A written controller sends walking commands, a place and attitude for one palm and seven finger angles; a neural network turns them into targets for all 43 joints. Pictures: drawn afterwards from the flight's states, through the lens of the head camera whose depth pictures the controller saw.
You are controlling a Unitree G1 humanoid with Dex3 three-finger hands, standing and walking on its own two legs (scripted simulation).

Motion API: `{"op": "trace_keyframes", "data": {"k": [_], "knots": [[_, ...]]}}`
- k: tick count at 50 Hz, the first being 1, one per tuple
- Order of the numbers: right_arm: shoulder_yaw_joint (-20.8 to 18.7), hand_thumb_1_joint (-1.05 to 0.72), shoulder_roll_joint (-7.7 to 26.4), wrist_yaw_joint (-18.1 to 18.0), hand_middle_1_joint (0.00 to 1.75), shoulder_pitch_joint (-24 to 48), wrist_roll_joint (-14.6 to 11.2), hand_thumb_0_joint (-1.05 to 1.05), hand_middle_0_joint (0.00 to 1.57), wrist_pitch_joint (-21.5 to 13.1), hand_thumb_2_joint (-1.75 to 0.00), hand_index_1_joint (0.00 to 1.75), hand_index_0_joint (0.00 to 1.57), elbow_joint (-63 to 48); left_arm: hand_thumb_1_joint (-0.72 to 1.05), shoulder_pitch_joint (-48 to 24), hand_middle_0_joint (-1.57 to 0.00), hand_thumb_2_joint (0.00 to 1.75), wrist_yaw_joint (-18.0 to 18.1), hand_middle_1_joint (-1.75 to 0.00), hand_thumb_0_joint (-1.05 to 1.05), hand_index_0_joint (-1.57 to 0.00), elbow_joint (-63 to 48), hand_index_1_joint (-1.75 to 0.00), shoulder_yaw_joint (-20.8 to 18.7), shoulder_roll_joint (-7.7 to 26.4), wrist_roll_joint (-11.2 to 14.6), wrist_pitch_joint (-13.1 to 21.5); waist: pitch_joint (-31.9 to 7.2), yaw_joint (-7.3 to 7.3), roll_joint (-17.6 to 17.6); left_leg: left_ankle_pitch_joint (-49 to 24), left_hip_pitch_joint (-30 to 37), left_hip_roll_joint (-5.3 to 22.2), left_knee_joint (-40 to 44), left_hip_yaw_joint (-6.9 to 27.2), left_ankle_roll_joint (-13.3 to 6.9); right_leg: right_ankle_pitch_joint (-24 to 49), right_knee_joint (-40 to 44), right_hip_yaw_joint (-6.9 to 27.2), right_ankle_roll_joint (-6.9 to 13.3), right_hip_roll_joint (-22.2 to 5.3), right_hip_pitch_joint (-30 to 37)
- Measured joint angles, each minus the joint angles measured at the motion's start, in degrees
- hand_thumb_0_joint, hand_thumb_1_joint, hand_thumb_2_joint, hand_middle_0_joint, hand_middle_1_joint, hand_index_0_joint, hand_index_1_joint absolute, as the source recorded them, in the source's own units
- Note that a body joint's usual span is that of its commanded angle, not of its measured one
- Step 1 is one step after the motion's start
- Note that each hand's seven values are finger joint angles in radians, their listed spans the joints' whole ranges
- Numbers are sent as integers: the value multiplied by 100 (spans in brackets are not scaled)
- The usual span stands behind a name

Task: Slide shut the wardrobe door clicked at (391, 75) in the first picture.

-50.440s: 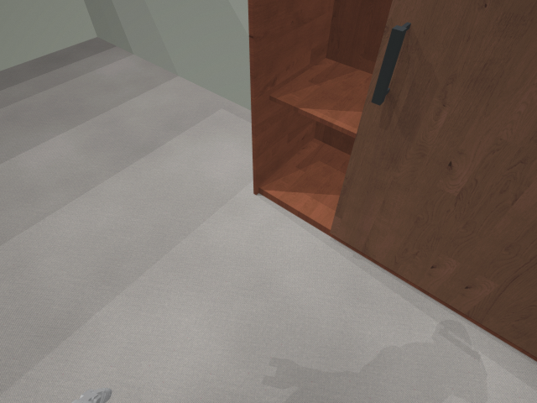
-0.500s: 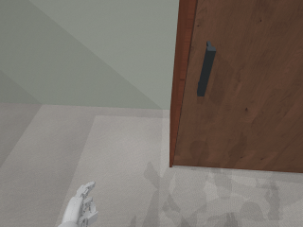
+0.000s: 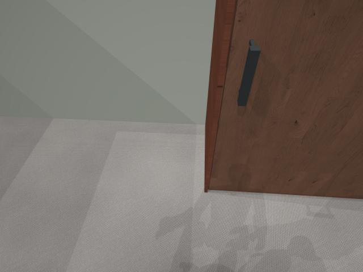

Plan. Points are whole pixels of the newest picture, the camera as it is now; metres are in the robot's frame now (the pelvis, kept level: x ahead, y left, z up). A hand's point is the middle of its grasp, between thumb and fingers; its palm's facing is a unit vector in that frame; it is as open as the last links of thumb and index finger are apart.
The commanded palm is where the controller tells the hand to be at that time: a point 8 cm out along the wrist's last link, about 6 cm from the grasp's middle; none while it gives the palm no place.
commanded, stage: let the arm hang, fingers relaxed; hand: right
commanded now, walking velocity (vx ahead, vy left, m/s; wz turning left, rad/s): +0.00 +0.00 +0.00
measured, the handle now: (246, 74) +0.64 -0.14 +0.09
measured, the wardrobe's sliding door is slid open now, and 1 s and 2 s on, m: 0.00 0.00 0.00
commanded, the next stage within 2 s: look to check the result in 0.76 s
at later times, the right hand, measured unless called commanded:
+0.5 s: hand out of the picture +0.09 -0.26 -0.14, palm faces -0.02 +0.93 -0.37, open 7.4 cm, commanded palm none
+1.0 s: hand out of the picture +0.13 -0.24 -0.14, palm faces -0.05 +0.94 -0.33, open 7.4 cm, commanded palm none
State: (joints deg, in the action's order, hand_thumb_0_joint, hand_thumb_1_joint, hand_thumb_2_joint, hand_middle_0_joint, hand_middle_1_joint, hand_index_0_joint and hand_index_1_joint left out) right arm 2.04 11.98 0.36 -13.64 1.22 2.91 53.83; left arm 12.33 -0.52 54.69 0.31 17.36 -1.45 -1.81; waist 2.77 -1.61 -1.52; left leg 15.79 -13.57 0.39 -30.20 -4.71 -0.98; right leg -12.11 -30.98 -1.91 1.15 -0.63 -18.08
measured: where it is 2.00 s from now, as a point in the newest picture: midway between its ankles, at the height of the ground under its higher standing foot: outside the picture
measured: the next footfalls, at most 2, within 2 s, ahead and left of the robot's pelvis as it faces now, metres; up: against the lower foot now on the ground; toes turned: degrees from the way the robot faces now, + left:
none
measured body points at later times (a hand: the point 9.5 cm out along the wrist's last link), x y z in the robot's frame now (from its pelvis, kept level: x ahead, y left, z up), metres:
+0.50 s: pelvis +0.02 -0.01 +0.01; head +0.02 +0.01 +0.46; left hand +0.09 +0.27 -0.14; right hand +0.09 -0.31 -0.11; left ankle +0.01 +0.11 -0.73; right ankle +0.05 -0.11 -0.73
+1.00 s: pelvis +0.05 +0.01 +0.02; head +0.06 +0.01 +0.46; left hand +0.12 +0.31 -0.12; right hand +0.13 -0.28 -0.12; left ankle +0.01 +0.11 -0.73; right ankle +0.05 -0.11 -0.73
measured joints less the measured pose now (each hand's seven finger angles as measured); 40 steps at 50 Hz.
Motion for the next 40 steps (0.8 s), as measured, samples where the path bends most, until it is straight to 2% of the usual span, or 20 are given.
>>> {"op": "trace_keyframes", "data": {"k": [7, 19, 30, 40], "knots": [[-199, -93, 259, 11, 30, -148, -40, 1, 21, -147, -90, 30, 21, 901, 90, 335, -20, 90, 83, -30, 1, -20, 716, -30, -33, -133, 34, -15, 141, 153, 41, -298, 288, -84, 589, -46, -21, 185, 365, 50, -21, -51, 180], [-317, -91, 741, -44, 30, 328, -44, 1, 20, -252, -90, 30, 20, 1247, 90, -134, -20, 90, 68, -30, 0, -20, 945, -30, -59, -91, 54, 87, -33, 171, 355, -382, 545, 2, 880, 56, 53, 307, 793, -60, 36, 44, 530], [-219, -90, 673, -19, 30, 945, -34, 1, 20, -384, -90, 30, 20, 1017, 90, -743, -20, 90, 19, -30, 0, -20, 885, -30, -22, 105, 61, 203, -169, 151, 312, -376, 739, 55, 1063, 115, 85, 363, 1125, -119, 37, 106, 810], [-187, -90, 594, 4, 30, 984, -33, 1, 20, -398, -90, 30, 20, 979, 90, -822, -20, 90, 35, -30, 0, -20, 894, -30, -14, 253, 66, 226, -132, 110, 184, -352, 900, 26, 1234, 123, 56, 332, 1284, -123, -11, 86, 971]]}}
